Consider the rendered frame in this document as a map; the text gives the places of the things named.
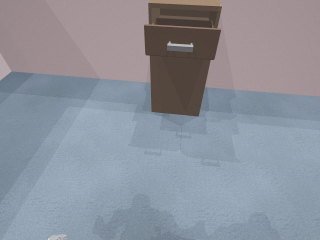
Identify cabinet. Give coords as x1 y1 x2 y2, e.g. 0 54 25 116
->
148 0 222 117

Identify drawer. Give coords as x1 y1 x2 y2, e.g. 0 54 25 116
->
144 17 221 60

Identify handle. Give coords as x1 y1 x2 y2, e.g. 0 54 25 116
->
167 41 194 52

